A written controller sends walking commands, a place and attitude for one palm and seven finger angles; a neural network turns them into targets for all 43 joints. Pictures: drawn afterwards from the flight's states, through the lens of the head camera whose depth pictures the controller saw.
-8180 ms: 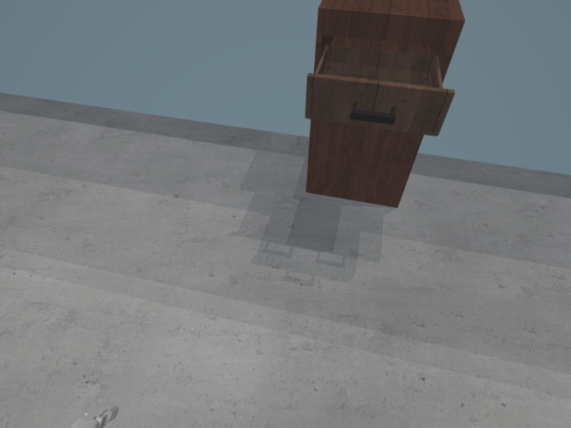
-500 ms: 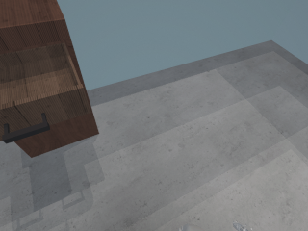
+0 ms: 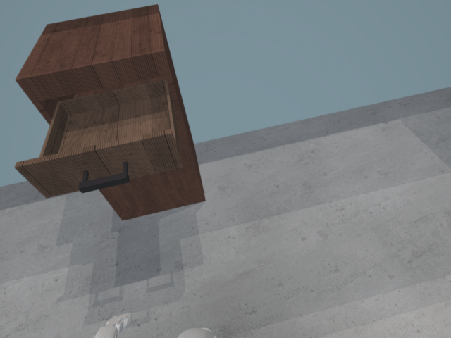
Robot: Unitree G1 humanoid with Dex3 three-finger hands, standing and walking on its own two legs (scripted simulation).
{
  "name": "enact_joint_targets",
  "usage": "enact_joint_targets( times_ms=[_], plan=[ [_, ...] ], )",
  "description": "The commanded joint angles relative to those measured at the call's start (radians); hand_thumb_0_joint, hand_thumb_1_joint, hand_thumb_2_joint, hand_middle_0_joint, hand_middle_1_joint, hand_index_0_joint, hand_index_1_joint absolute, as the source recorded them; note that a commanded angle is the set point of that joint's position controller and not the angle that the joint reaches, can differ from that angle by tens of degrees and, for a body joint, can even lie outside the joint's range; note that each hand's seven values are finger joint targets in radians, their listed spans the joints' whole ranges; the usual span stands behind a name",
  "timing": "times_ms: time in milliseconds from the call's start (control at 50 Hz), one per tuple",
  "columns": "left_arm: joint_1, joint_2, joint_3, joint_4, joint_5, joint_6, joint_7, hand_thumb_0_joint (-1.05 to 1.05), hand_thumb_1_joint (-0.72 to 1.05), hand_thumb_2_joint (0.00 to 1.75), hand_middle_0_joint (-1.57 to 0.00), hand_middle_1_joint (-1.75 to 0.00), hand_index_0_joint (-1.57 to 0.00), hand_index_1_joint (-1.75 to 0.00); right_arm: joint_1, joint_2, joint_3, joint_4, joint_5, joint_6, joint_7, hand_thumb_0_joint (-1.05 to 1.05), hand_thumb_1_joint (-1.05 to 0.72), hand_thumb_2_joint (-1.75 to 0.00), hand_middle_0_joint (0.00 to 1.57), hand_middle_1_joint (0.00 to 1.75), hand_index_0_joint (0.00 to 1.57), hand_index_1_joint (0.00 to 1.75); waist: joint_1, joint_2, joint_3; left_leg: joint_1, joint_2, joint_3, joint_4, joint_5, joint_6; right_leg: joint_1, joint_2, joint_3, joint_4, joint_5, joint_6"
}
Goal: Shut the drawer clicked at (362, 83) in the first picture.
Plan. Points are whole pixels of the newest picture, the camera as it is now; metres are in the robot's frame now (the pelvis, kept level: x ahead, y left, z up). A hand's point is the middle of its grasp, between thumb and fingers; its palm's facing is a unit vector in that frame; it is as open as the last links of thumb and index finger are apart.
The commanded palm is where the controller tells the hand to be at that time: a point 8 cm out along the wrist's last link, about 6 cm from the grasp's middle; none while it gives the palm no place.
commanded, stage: turn to face it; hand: left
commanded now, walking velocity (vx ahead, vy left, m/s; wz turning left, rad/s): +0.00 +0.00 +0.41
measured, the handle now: (105, 176) +0.54 +0.35 -0.07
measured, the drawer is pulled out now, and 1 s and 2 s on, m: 0.30 0.30 0.30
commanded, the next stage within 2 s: take the last steps up to it in 0.30 s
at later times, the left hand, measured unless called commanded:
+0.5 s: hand out of the picture -0.09 +0.24 -0.19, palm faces +0.29 -0.93 -0.23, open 7.4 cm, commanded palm none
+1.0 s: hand out of the picture +0.10 +0.22 -0.15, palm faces +0.20 -0.95 -0.23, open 7.4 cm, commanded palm none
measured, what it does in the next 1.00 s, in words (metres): steps on the spot: left foot, then right foot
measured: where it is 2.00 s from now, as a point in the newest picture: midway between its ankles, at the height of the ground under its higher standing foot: (226, 326)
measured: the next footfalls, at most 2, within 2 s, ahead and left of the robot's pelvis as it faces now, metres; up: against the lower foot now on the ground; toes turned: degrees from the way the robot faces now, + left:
left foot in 0.40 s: +0.00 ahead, +0.14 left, +0.00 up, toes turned +14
right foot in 1.00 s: +0.15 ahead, -0.06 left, +0.00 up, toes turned +7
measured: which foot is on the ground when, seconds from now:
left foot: up 0.00-0.38, down 0.40-1.00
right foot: down 0.00-0.40, up 0.42-0.98, down 1.00-1.00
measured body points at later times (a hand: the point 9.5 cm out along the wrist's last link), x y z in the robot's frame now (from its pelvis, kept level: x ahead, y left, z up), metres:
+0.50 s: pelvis -0.02 +0.04 +0.00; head -0.02 +0.07 +0.44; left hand -0.11 +0.29 -0.17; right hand +0.16 -0.16 -0.12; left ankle -0.04 +0.13 -0.74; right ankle -0.02 -0.10 -0.69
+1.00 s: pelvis +0.05 +0.02 +0.00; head +0.05 +0.00 +0.44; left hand +0.09 +0.27 -0.14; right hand -0.02 -0.21 -0.17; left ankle -0.04 +0.13 -0.74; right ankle +0.11 -0.07 -0.74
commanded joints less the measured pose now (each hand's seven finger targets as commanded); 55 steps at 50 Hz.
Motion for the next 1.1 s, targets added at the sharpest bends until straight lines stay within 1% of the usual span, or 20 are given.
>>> enact_joint_targets(
  times_ms=[0, 100, 240, 320, 340, 360, 380, 400, 460, 500, 700, 800, 860, 920, 940, 960, 980, 1000, 1040, 1080],
  plan=[
    [-0.006, 0.172, 0.046, -0.059, 0.003, -0.033, 0.009, 0.0, 0.9, 0.9, -0.2, -0.3, -0.2, -0.3, -0.004, -0.065, -0.013, -0.061, -0.002, -0.02, 0.014, 0.0, -0.9, -0.9, 0.2, 0.3, 0.2, 0.3, 0.02, -0.248, 0.009, -0.11, 0.079, 0.022, 0.204, 0.093, -0.028, 0.018, -0.238, 0.121, -0.242, 0.27, -0.055],
    [0.131, 0.194, 0.053, -0.003, 0.009, -0.036, 0.01, 0.0, 0.9, 0.9, -0.2, -0.3, -0.2, -0.3, -0.09, -0.051, 0.003, -0.067, 0.001, -0.018, 0.008, 0.0, -0.9, -0.9, 0.2, 0.3, 0.2, 0.3, 0.075, -0.254, -0.007, -0.113, 0.101, 0.056, 0.086, 0.055, -0.046, 0.127, -0.268, 0.094, -0.209, 0.43, -0.079],
    [0.2, 0.226, 0.061, 0.049, 0.024, -0.028, 0.009, 0.0, 0.9, 0.9, -0.2, -0.3, -0.2, -0.3, -0.173, -0.015, 0.034, -0.075, 0.015, -0.036, 0.002, 0.0, -0.9, -0.9, 0.2, 0.3, 0.2, 0.3, 0.107, -0.291, -0.052, 0.05, 0.087, 0.138, -0.234, -0.037, -0.02, 0.149, -0.292, 0.062, -0.142, 0.619, -0.111],
    [0.173, 0.23, 0.065, 0.075, 0.017, -0.02, 0.007, 0.0, 0.9, 0.9, -0.2, -0.3, -0.2, -0.3, -0.102, -0.019, 0.04, -0.05, 0.018, -0.055, -0.006, 0.0, -0.9, -0.9, 0.2, 0.3, 0.2, 0.3, 0.066, -0.283, -0.092, 0.247, 0.07, 0.17, -0.521, 0.125, 0.005, 0.099, -0.272, 0.015, -0.046, 0.573, -0.057],
    [0.159, 0.215, 0.063, 0.078, 0.006, -0.015, 0.006, 0.0, 0.9, 0.9, -0.2, -0.3, -0.2, -0.3, -0.058, -0.048, 0.035, -0.037, 0.016, -0.065, -0.007, 0.0, -0.9, -0.9, 0.2, 0.3, 0.2, 0.3, 0.035, -0.215, -0.108, 0.37, 0.101, 0.148, -0.657, 0.273, 0.017, 0.021, -0.251, -0.02, 0.04, 0.465, -0.013],
    [0.18, 0.163, 0.055, 0.064, -0.002, -0.008, 0.003, 0.0, 0.9, 0.9, -0.2, -0.3, -0.2, -0.3, -0.021, -0.139, 0.018, -0.034, 0.007, -0.077, -0.011, 0.0, -0.9, -0.9, 0.2, 0.3, 0.2, 0.3, 0.02, 0.032, -0.16, 0.517, 0.292, -0.085, -0.711, 0.506, 0.083, -0.149, -0.149, -0.084, 0.22, 0.149, 0.056],
    [0.168, 0.103, 0.029, 0.043, -0.003, 0.0, 0.003, 0.0, 0.9, 0.9, -0.2, -0.3, -0.2, -0.3, 0.0, -0.206, 0.006, -0.031, 0.01, -0.073, -0.02, 0.0, -0.9, -0.9, 0.2, 0.3, 0.2, 0.3, 0.017, 0.226, -0.134, 0.512, 0.472, -0.274, -0.721, 0.877, 0.199, -0.293, -0.066, -0.04, 0.369, -0.338, 0.105],
    [0.144, 0.126, 0.028, 0.047, 0.003, 0.009, 0.01, 0.0, 0.9, 0.9, -0.2, -0.3, -0.2, -0.3, 0.007, -0.203, 0.011, -0.02, 0.007, -0.063, -0.022, 0.0, -0.9, -0.9, 0.2, 0.3, 0.2, 0.3, 0.009, 0.147, -0.12, 0.434, 0.489, -0.2, -0.705, 0.765, 0.247, -0.244, -0.079, 0.028, 0.463, -0.345, 0.083],
    [0.109, 0.135, 0.034, 0.098, 0.017, 0.011, -0.011, 0.0, 0.9, 0.9, -0.2, -0.3, -0.2, -0.3, -0.071, -0.111, 0.036, -0.026, 0.0, -0.076, -0.038, 0.0, -0.9, -0.9, 0.2, 0.3, 0.2, 0.3, 0.029, 0.132, 0.001, 0.328, 0.36, -0.174, -0.816, 0.251, 0.215, -0.329, -0.065, 0.063, 0.585, -0.171, 0.078],
    [0.148, 0.125, 0.033, 0.128, 0.022, 0.001, -0.027, 0.0, 0.9, 0.9, -0.2, -0.3, -0.2, -0.3, -0.07, -0.087, 0.044, -0.02, 0.005, -0.091, -0.036, 0.0, -0.9, -0.9, 0.2, 0.3, 0.2, 0.3, 0.048, 0.073, 0.033, 0.31, 0.31, -0.135, -0.862, 0.109, 0.189, -0.34, -0.058, 0.049, 0.603, -0.067, 0.076],
    [0.056, 0.093, 0.029, 0.105, 0.022, -0.017, -0.037, 0.0, 0.9, 0.9, -0.2, -0.3, -0.2, -0.3, 0.116, -0.047, 0.029, 0.048, 0.005, -0.128, -0.039, 0.0, -0.9, -0.9, 0.2, 0.3, 0.2, 0.3, 0.018, 0.012, 0.064, 0.374, 0.338, -0.196, -0.939, 0.01, 0.246, -0.405, -0.068, 0.054, 0.416, -0.003, 0.079],
    [-0.022, 0.074, 0.03, 0.081, 0.016, -0.026, -0.044, 0.0, 0.9, 0.9, -0.2, -0.3, -0.2, -0.3, 0.154, -0.054, 0.028, 0.08, -0.003, -0.132, -0.04, 0.0, -0.9, -0.9, 0.2, 0.3, 0.2, 0.3, 0.005, 0.041, 0.076, 0.358, 0.348, -0.195, -0.934, 0.001, 0.251, -0.348, -0.061, 0.041, 0.26, -0.03, 0.066],
    [-0.018, 0.054, 0.031, 0.08, 0.014, -0.035, -0.046, 0.0, 0.9, 0.9, -0.2, -0.3, -0.2, -0.3, 0.155, -0.061, 0.028, 0.1, -0.007, -0.131, -0.038, 0.0, -0.9, -0.9, 0.2, 0.3, 0.2, 0.3, 0.02, 0.042, 0.067, 0.311, 0.342, -0.159, -0.901, 0.034, 0.24, -0.235, -0.037, 0.02, 0.154, -0.028, 0.056],
    [0.085, 0.053, 0.038, 0.124, 0.014, -0.045, -0.044, 0.0, 0.9, 0.9, -0.2, -0.3, -0.2, -0.3, 0.146, -0.046, 0.035, 0.118, -0.003, -0.127, -0.037, 0.0, -0.9, -0.9, 0.2, 0.3, 0.2, 0.3, 0.074, -0.016, 0.034, 0.189, 0.285, -0.09, -0.779, 0.039, 0.191, 0.024, 0.012, -0.018, -0.012, 0.058, 0.05],
    [0.158, 0.076, 0.044, 0.154, 0.014, -0.053, -0.039, 0.0, 0.9, 0.9, -0.2, -0.3, -0.2, -0.3, 0.144, -0.025, 0.039, 0.123, 0.001, -0.128, -0.036, 0.0, -0.9, -0.9, 0.2, 0.3, 0.2, 0.3, 0.105, -0.065, 0.014, 0.131, 0.231, -0.041, -0.671, 0.027, 0.155, 0.146, -0.003, 0.009, -0.09, 0.061, 0.04],
    [0.257, 0.137, 0.055, 0.184, 0.02, -0.067, -0.031, 0.0, 0.9, 0.9, -0.2, -0.3, -0.2, -0.3, 0.157, 0.02, 0.047, 0.117, 0.009, -0.133, -0.031, 0.0, -0.9, -0.9, 0.2, 0.3, 0.2, 0.3, 0.141, -0.198, -0.029, -0.016, 0.15, 0.057, -0.451, -0.01, 0.111, 0.316, -0.143, 0.183, -0.176, -0.096, -0.001],
    [0.365, 0.222, 0.073, 0.208, 0.018, -0.071, -0.022, 0.0, 0.9, 0.9, -0.2, -0.3, -0.2, -0.3, 0.125, 0.055, 0.053, 0.08, 0.011, -0.136, -0.025, 0.0, -0.9, -0.9, 0.2, 0.3, 0.2, 0.3, 0.177, -0.409, -0.034, -0.199, 0.059, 0.162, -0.183, -0.147, 0.077, 0.386, -0.371, 0.534, -0.329, -0.203, -0.1],
    [0.384, 0.231, 0.07, 0.207, 0.004, -0.064, -0.014, 0.0, 0.9, 0.9, -0.2, -0.3, -0.2, -0.3, 0.081, -0.004, 0.041, 0.057, 0.001, -0.127, -0.02, 0.0, -0.9, -0.9, 0.2, 0.3, 0.2, 0.3, 0.173, -0.295, 0.012, -0.216, 0.096, 0.091, -0.027, -0.153, 0.079, 0.268, -0.427, 0.603, -0.414, -0.316, -0.148],
    [0.238, 0.158, 0.059, 0.184, 0.001, -0.071, -0.011, 0.0, 0.9, 0.9, -0.2, -0.3, -0.2, -0.3, 0.082, 0.017, 0.027, 0.082, -0.002, -0.118, -0.011, 0.0, -0.9, -0.9, 0.2, 0.3, 0.2, 0.3, 0.11, -0.249, 0.072, -0.201, 0.155, 0.068, 0.081, 0.024, 0.08, 0.101, -0.353, 0.495, -0.436, -0.385, -0.124],
    [0.173, 0.082, 0.037, 0.169, 0.001, -0.081, -0.008, 0.0, 0.9, 0.9, -0.2, -0.3, -0.2, -0.3, 0.121, 0.049, 0.029, 0.11, -0.005, -0.104, -0.006, 0.0, -0.9, -0.9, 0.2, 0.3, 0.2, 0.3, 0.056, -0.16, 0.095, -0.14, 0.186, 0.071, 0.077, 0.148, 0.058, 0.011, -0.286, 0.301, -0.432, -0.184, -0.093]
  ],
)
